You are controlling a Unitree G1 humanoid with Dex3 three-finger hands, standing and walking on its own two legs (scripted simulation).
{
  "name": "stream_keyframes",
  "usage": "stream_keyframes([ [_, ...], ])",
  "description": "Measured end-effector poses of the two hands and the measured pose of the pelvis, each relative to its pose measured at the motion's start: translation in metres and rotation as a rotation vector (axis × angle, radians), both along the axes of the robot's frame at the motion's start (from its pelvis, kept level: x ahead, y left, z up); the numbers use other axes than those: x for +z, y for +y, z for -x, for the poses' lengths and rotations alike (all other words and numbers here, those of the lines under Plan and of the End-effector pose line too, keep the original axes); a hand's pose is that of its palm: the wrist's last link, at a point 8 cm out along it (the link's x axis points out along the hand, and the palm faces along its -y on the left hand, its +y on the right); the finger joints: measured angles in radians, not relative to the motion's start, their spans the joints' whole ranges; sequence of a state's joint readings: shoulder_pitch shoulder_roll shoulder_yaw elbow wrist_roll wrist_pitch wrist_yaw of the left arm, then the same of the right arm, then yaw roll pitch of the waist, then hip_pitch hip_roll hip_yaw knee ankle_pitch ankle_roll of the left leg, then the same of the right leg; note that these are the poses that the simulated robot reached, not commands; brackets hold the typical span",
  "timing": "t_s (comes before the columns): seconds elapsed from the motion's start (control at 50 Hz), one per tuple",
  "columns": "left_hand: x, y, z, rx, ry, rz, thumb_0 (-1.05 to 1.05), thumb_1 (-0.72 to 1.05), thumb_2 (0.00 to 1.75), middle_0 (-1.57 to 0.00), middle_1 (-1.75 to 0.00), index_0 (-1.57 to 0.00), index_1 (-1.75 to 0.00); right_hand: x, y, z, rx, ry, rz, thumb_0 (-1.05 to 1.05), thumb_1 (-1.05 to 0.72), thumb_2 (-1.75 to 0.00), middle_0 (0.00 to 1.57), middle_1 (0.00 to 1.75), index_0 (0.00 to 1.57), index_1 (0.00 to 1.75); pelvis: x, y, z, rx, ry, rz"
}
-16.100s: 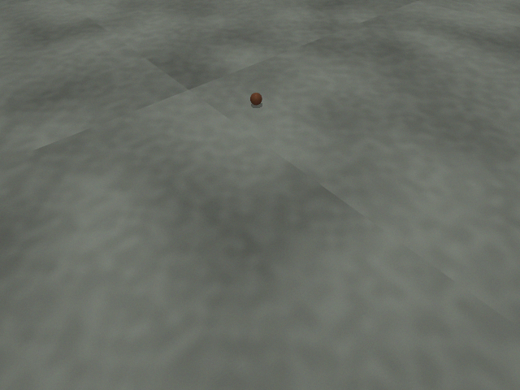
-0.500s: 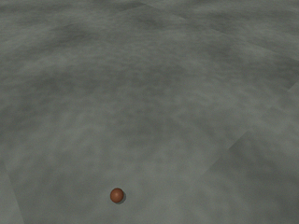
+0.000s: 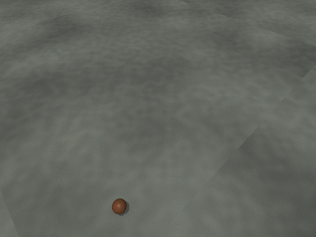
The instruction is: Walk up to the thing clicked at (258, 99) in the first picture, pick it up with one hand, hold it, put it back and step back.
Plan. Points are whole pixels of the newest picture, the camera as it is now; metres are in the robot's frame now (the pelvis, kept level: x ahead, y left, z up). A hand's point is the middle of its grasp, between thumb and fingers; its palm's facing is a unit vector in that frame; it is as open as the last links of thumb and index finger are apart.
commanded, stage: walk up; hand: left
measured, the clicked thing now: (119, 206) +0.42 +0.27 -0.73
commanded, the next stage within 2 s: stand in 1.20 s
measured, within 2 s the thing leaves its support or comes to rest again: neither
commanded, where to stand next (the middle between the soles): +0.04 +0.02 m, yaw +2 degrees
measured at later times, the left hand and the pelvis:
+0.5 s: hand out of the picture +0.10 +0.27 -0.14, palm faces +0.00 -0.94 -0.33, open 7.3 cm; pelvis +0.00 +0.02 +0.01, yaw +0 degrees
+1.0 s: hand out of the picture +0.04 +0.27 -0.15, palm faces +0.01 -0.95 -0.32, open 7.3 cm; pelvis -0.01 +0.02 +0.01, yaw +0 degrees
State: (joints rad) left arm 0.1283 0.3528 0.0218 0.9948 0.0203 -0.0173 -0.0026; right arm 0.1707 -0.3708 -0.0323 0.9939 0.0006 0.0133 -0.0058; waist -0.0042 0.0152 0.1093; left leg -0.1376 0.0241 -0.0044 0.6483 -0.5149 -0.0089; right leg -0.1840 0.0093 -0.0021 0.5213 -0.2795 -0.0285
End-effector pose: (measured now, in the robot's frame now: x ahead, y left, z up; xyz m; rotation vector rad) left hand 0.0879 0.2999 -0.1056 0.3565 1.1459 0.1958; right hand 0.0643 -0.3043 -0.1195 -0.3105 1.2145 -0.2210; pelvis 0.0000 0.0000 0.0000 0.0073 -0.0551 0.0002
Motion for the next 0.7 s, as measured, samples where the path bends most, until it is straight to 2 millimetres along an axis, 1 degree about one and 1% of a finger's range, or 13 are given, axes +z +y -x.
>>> stream_keyframes([
  [0.08, 0.003, -0.005, -0.012, -0.017, -0.013, 0.008, 0.00, 0.91, 0.90, -0.20, -0.30, -0.21, -0.30, 0.003, 0.004, -0.006, 0.007, 0.003, -0.008, 0.00, -0.91, -0.90, 0.21, 0.30, 0.20, 0.30, 0.004, 0.003, -0.002, -0.004, 0.008, -0.005],
  [0.18, -0.004, -0.001, -0.024, 0.001, -0.018, 0.042, 0.01, 0.91, 0.90, -0.20, -0.30, -0.21, -0.30, 0.005, 0.012, -0.006, 0.012, -0.001, 0.007, 0.00, -0.91, -0.90, 0.21, 0.30, 0.20, 0.30, 0.002, 0.012, -0.003, 0.002, 0.003, 0.000],
  [0.28, -0.005, 0.004, -0.027, 0.017, -0.009, 0.062, 0.01, 0.91, 0.90, -0.20, -0.30, -0.21, -0.30, 0.012, 0.020, -0.007, 0.010, 0.015, 0.004, 0.00, -0.91, -0.90, 0.21, 0.30, 0.20, 0.30, 0.008, 0.014, -0.006, -0.001, 0.010, 0.006],
  [0.4, -0.004, 0.013, -0.017, 0.030, 0.026, 0.053, 0.01, 0.91, 0.90, -0.20, -0.30, -0.21, -0.30, 0.017, 0.024, -0.018, 0.017, -0.012, 0.003, 0.00, -0.90, -0.90, 0.21, 0.30, 0.20, 0.30, 0.011, 0.018, -0.005, -0.004, 0.012, 0.009],
  [0.54, -0.002, 0.020, 0.002, 0.052, 0.058, 0.041, 0.01, 0.91, 0.90, -0.20, -0.30, -0.21, -0.30, 0.019, 0.028, -0.029, 0.032, -0.042, -0.003, 0.00, -0.90, -0.90, 0.21, 0.30, 0.20, 0.30, 0.012, 0.021, -0.001, -0.006, 0.009, 0.009],
  [0.62, -0.002, 0.022, 0.015, 0.064, 0.076, 0.040, 0.01, 0.91, 0.90, -0.20, -0.30, -0.21, -0.30, 0.019, 0.030, -0.031, 0.039, -0.049, -0.009, 0.00, -0.90, -0.90, 0.21, 0.30, 0.20, 0.30, 0.013, 0.021, 0.001, -0.004, 0.008, 0.010],
  [0.7, -0.003, 0.022, 0.027, 0.077, 0.091, 0.043, 0.01, 0.91, 0.90, -0.20, -0.30, -0.21, -0.30, 0.019, 0.032, -0.028, 0.043, -0.043, -0.013, 0.00, -0.90, -0.90, 0.21, 0.30, 0.20, 0.30, 0.013, 0.022, 0.004, -0.004, 0.008, 0.009],
])
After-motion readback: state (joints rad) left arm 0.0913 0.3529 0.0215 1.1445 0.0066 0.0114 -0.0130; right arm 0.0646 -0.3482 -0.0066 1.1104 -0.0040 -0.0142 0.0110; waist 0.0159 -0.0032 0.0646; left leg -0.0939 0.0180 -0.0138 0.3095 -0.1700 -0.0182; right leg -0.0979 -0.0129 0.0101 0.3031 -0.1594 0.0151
